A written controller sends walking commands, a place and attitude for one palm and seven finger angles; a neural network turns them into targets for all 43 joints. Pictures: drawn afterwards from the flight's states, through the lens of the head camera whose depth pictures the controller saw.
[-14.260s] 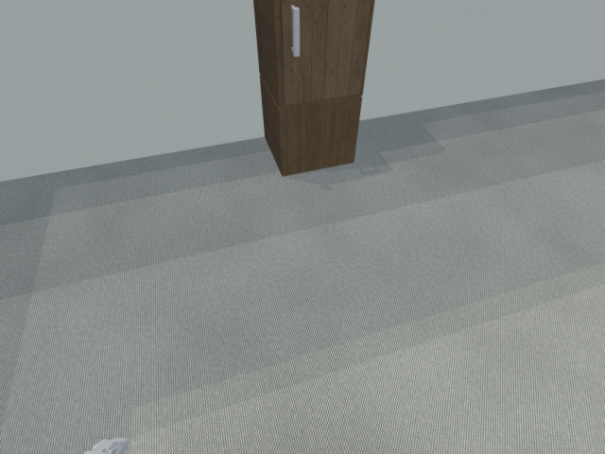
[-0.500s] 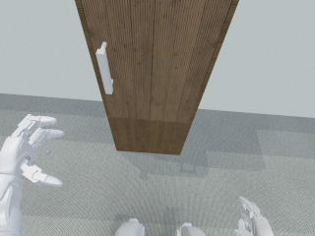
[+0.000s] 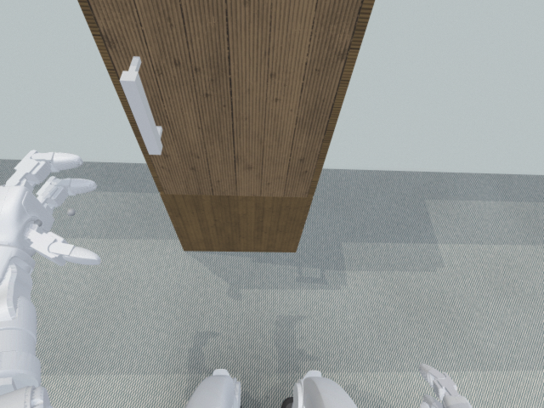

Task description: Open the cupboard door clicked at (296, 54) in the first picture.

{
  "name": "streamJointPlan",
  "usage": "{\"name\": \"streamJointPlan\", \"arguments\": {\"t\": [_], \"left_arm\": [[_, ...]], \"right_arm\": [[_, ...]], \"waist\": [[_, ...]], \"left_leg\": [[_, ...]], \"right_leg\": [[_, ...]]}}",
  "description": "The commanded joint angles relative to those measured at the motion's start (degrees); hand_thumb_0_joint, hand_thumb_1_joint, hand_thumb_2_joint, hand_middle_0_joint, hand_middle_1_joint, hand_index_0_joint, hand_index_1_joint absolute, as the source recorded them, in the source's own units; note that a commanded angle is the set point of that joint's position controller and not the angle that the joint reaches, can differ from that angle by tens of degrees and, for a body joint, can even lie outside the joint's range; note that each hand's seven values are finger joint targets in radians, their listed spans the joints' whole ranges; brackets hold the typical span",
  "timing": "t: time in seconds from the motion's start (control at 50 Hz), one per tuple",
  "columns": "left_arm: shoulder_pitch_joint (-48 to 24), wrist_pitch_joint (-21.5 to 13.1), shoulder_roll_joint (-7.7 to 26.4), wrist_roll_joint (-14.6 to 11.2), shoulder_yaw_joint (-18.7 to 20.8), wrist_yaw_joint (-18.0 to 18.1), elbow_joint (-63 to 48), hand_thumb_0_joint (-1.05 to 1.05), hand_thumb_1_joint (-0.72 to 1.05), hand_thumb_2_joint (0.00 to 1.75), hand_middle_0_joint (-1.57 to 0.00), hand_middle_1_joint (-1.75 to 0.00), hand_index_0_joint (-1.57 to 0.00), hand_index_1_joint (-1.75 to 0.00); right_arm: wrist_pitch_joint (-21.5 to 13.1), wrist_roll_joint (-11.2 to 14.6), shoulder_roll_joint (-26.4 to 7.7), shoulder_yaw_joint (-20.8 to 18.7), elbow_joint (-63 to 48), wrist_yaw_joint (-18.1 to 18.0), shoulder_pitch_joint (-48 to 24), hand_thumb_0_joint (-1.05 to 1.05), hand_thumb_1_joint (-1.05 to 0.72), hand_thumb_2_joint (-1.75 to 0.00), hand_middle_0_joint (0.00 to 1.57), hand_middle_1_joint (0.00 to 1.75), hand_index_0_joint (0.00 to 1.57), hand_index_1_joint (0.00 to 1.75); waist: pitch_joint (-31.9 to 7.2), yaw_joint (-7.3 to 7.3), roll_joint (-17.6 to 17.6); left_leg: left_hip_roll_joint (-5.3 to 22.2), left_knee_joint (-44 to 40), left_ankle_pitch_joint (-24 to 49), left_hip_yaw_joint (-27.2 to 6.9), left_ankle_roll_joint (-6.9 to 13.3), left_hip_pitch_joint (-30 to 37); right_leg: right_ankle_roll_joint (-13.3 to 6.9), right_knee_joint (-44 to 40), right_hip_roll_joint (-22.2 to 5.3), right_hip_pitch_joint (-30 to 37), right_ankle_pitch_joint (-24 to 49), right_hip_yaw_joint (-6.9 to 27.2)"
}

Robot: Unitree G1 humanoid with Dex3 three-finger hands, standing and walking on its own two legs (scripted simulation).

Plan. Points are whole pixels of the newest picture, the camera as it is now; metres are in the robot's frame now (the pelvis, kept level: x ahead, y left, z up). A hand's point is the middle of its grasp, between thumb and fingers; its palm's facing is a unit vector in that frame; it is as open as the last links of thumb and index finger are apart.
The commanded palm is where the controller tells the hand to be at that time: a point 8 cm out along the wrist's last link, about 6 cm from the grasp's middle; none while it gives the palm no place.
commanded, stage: move the hooked fingers beside the handle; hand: left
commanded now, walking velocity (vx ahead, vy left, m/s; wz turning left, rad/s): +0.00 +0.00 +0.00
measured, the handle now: (146, 109) +0.58 +0.23 +0.04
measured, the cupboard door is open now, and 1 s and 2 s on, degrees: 0 0 0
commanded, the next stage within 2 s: slide the fingers in behind the handle in 1.88 s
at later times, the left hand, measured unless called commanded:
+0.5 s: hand (84, 171) +0.44 +0.29 +0.05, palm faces +0.02 -1.00 -0.01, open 14.0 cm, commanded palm +0.42 +0.33 +0.05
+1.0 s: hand (108, 129) +0.52 +0.28 +0.05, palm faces +0.04 -1.00 -0.02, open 14.0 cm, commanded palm +0.51 +0.32 +0.04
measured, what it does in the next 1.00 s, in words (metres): stands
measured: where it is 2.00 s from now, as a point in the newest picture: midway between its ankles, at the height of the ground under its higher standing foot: outside the picture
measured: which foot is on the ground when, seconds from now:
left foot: down 0.00-1.00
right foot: down 0.00-1.00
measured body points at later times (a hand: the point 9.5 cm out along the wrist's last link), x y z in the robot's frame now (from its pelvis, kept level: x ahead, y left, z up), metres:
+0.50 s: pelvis +0.00 +0.02 -0.01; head +0.12 +0.05 +0.43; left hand +0.43 +0.35 +0.05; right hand +0.06 -0.26 -0.10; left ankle +0.01 +0.08 -0.67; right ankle +0.02 -0.09 -0.67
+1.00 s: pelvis +0.00 +0.02 -0.02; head +0.16 +0.06 +0.40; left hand +0.51 +0.33 +0.06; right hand -0.02 -0.25 -0.11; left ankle +0.01 +0.08 -0.67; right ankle +0.02 -0.09 -0.67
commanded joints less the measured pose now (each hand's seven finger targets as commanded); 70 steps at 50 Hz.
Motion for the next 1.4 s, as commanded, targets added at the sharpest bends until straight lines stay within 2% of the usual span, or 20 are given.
{"name": "streamJointPlan", "arguments": {"t": [0.0, 0.1, 0.18, 0.24, 0.32, 0.48, 0.56, 0.6, 0.68, 0.74, 0.78, 0.86, 0.96, 1.02, 1.08, 1.12, 1.22, 1.3, 1.34, 1.38], "left_arm": [[-17.7, -5.4, 17.0, -0.9, 3.4, -0.5, -9.4, 0.0, -0.5, 0.3, -0.3, -1.2, -0.3, -1.2], [-23.5, -4.6, 19.6, -0.1, 4.2, -1.4, -1.6, 0.0, -0.5, 0.3, -0.3, -1.2, -0.3, -1.2], [-27.6, -6.2, 21.4, 0.9, 4.5, -1.3, -2.8, 0.0, -0.5, 0.3, -0.3, -1.2, -0.3, -1.2], [-27.3, -7.0, 23.6, 0.9, 6.9, -1.0, -1.2, 0.0, -0.5, 0.3, -0.3, -1.2, -0.3, -1.2], [-31.8, -6.5, 21.5, 1.7, 4.2, -1.2, 4.2, 0.0, -0.5, 0.3, -0.3, -1.2, -0.3, -1.2], [-39.3, -8.1, 21.0, 3.7, 2.1, 0.6, 5.3, 0.0, -0.5, 0.3, -0.3, -1.2, -0.3, -1.2], [-44.8, -8.1, 21.2, 5.1, 1.2, 2.5, 10.9, 0.0, -0.5, 0.3, -0.3, -1.2, -0.3, -1.2], [-46.9, -7.9, 21.5, 6.0, 0.8, 3.4, 11.7, 0.0, -0.5, 0.3, -0.3, -1.2, -0.3, -1.2], [-48.8, -8.8, 23.1, 7.2, 1.5, 4.9, 9.3, 0.0, -0.5, 0.3, -0.3, -1.2, -0.3, -1.2], [-50.8, -8.0, 22.8, 7.6, 0.9, 5.3, 14.3, 0.0, -0.5, 0.3, -0.3, -1.2, -0.3, -1.2], [-52.8, -6.9, 25.7, 8.2, 2.1, 5.7, 17.6, 0.0, -0.5, 0.3, -0.3, -1.2, -0.3, -1.2], [-56.4, -7.5, 28.5, 9.8, 2.5, 6.3, 16.1, 0.0, -0.5, 0.3, -0.3, -1.2, -0.3, -1.2], [-59.2, -7.0, 31.8, 9.9, 3.9, 5.5, 19.7, 0.0, -0.5, 0.3, -0.3, -1.2, -0.3, -1.2], [-61.7, -5.6, 32.4, 10.7, 2.9, 4.7, 21.1, 0.0, -0.5, 0.3, -0.3, -1.2, -0.3, -1.2], [-62.4, -4.7, 34.2, 11.6, 3.1, 4.4, 21.3, 0.0, -0.5, 0.3, -0.3, -1.2, -0.3, -1.2], [-57.3, -4.6, 36.9, 11.5, 6.1, 4.2, 20.8, 0.0, -0.5, 0.3, -0.3, -1.2, -0.3, -1.2], [-55.4, -4.6, 36.5, 10.2, 6.7, 3.0, 15.6, 0.0, -0.5, 0.3, -0.3, -1.2, -0.3, -1.2], [-55.6, -4.5, 35.9, 9.3, 7.3, 3.0, 14.2, 0.0, -0.5, 0.3, -0.3, -1.2, -0.3, -1.2], [-57.1, -5.5, 33.6, 9.3, 5.4, 3.1, 11.4, 0.0, -0.5, 0.3, -0.3, -1.2, -0.3, -1.2], [-55.6, -5.5, 33.8, 9.5, 5.8, 3.4, 13.2, 0.0, -0.5, 0.3, -0.3, -1.2, -0.3, -1.2]], "right_arm": [[-1.7, 0.2, -9.4, -3.9, -4.8, -0.3, 3.6, 0.0, -0.9, -0.9, 0.2, 0.3, 0.2, 0.3], [-0.3, 0.3, -10.1, -3.9, -3.4, -0.5, 4.8, 0.0, -0.9, -0.9, 0.2, 0.3, 0.2, 0.3], [0.6, -0.1, -10.0, -4.1, -3.2, -0.3, 6.0, 0.0, -0.9, -0.9, 0.2, 0.3, 0.2, 0.3], [1.6, -0.4, -10.3, -4.2, -2.6, 0.0, 7.2, 0.0, -0.9, -0.9, 0.2, 0.3, 0.2, 0.3], [2.8, -0.3, -10.3, -3.9, -2.4, 0.1, 7.1, 0.0, -0.9, -0.9, 0.2, 0.3, 0.2, 0.3], [5.2, -1.1, -11.1, -4.2, -1.2, 0.6, 9.5, 0.0, -0.9, -0.9, 0.2, 0.3, 0.2, 0.3], [6.4, -1.1, -11.5, -3.8, -0.2, 0.5, 9.9, 0.0, -0.9, -0.9, 0.2, 0.3, 0.2, 0.3], [6.7, -1.4, -11.7, -3.7, -0.1, 0.5, 10.3, 0.0, -0.9, -0.9, 0.2, 0.3, 0.2, 0.3], [7.8, -2.1, -11.8, -3.7, -0.1, 1.0, 11.8, 0.0, -0.9, -0.9, 0.2, 0.3, 0.2, 0.3], [8.8, -2.1, -11.9, -3.3, 0.4, 1.0, 12.4, 0.0, -0.9, -0.9, 0.2, 0.3, 0.2, 0.3], [9.1, -2.0, -12.4, -3.0, 0.3, 0.7, 12.5, 0.0, -0.9, -0.9, 0.2, 0.3, 0.2, 0.3], [9.5, -2.5, -12.6, -2.6, 0.0, 0.8, 13.7, 0.0, -0.9, -0.9, 0.2, 0.3, 0.2, 0.3], [10.1, -2.7, -13.1, -2.2, 0.5, 0.8, 15.0, 0.0, -0.9, -0.9, 0.2, 0.3, 0.2, 0.3], [10.6, -2.7, -13.1, -1.7, 0.4, 0.8, 16.0, 0.0, -0.9, -0.9, 0.2, 0.3, 0.2, 0.3], [11.1, -2.9, -13.2, -1.4, 0.4, 0.9, 16.8, 0.0, -0.9, -0.9, 0.2, 0.3, 0.2, 0.3], [11.1, -3.2, -13.5, -1.8, -0.5, 1.1, 17.5, 0.0, -0.9, -0.9, 0.2, 0.3, 0.2, 0.3], [12.0, -3.0, -13.1, -2.1, -0.8, 1.8, 17.8, 0.0, -0.9, -0.9, 0.2, 0.3, 0.2, 0.3], [12.1, -2.8, -12.9, -2.5, -0.5, 2.1, 17.6, 0.0, -0.9, -0.9, 0.2, 0.3, 0.2, 0.3], [12.3, -2.8, -12.4, -2.4, 0.1, 2.2, 17.6, 0.0, -0.9, -0.9, 0.2, 0.3, 0.2, 0.3], [12.2, -2.9, -12.5, -2.6, 0.7, 2.2, 17.4, 0.0, -0.9, -0.9, 0.2, 0.3, 0.2, 0.3]], "waist": [[-21.9, 0.1, 5.0], [-19.7, -1.02, 3.1], [-24.6, -0.52, 8.4], [-26.1, -0.6, 6.4], [-21.6, -1.95, 6.9], [-25.7, -2.79, 10.6], [-21.8, -4.66, 8.6], [-22.3, -5.0, 9.9], [-28.6, -4.29, 13.7], [-25.6, -6.19, 9.8], [-22.6, -7.1, 7.7], [-26.5, -7.04, 12.9], [-27.5, -8.78, 10.8], [-27.2, -9.58, 13.3], [-28.9, -9.8, 14.4], [-31.8, -8.03, 14.4], [-33.9, -7.14, 16.3], [-32.2, -7.6, 14.2], [-33.6, -7.83, 17.3], [-30.7, -7.84, 16.4]], "left_leg": [[0.6, -7.4, 20.9, -4.1, -1.4, 11.1], [0.6, -6.9, 17.9, -3.9, -1.0, 7.3], [0.9, -6.6, 23.2, -4.4, -1.5, 12.6], [1.3, -5.9, 27.3, -4.8, -1.6, 14.2], [1.3, -6.4, 23.4, -5.0, -1.4, 11.6], [2.5, -6.2, 29.1, -8.2, -3.7, 20.7], [2.6, -6.5, 23.9, -9.3, -3.8, 18.0], [2.6, -6.7, 22.2, -9.8, -3.9, 18.3], [3.4, -5.8, 32.1, -11.5, -5.5, 25.0], [3.4, -5.2, 29.5, -11.1, -4.8, 21.1], [2.8, -5.1, 23.1, -10.1, -3.6, 15.3], [2.8, -4.4, 25.8, -10.4, -4.1, 18.0], [2.7, -2.1, 26.1, -9.7, -3.0, 14.2], [2.6, -1.6, 26.5, -9.7, -2.8, 13.5], [2.8, -0.5, 28.5, -9.4, -2.6, 13.5], [2.8, -0.2, 32.9, -9.5, -2.9, 14.6], [3.3, -0.4, 38.1, -9.2, -3.0, 17.4], [3.2, -1.0, 35.0, -8.5, -2.2, 16.2], [3.4, -1.4, 37.7, -9.1, -2.8, 20.5], [3.6, -1.5, 36.8, -9.2, -3.0, 20.0]], "right_leg": [[1.6, -5.6, -0.4, 13.0, 15.8, 6.2], [1.7, -5.8, -0.6, 12.0, 14.2, 6.5], [1.4, -4.8, -0.4, 11.1, 16.8, 6.1], [1.5, -4.5, 0.2, 10.9, 19.0, 5.7], [1.3, -4.5, 0.2, 7.5, 15.5, 5.2], [1.2, -3.9, 0.4, -0.1, 12.3, 3.4], [1.2, -3.7, 0.4, -3.3, 9.2, 3.0], [1.2, -3.5, 0.2, -4.4, 8.2, 2.9], [1.2, -2.6, 0.4, -5.7, 10.4, 2.5], [1.5, -2.8, 0.6, -6.1, 10.2, 2.5], [1.6, -3.0, 0.6, -4.8, 9.3, 2.8], [1.3, -2.3, 0.6, -5.7, 10.1, 2.9], [1.6, -2.0, 0.9, -4.4, 11.9, 3.4], [1.5, -1.6, 0.9, -5.6, 12.2, 3.3], [1.7, -1.4, 1.1, -5.5, 13.7, 3.5], [1.4, -0.8, 1.2, -3.3, 16.3, 3.3], [1.6, -1.1, 1.5, -1.4, 19.6, 3.3], [1.9, -2.4, 1.9, -0.1, 19.2, 3.6], [1.8, -2.7, 1.9, -1.9, 18.9, 3.4], [1.7, -3.1, 2.0, -3.1, 17.4, 3.2]]}}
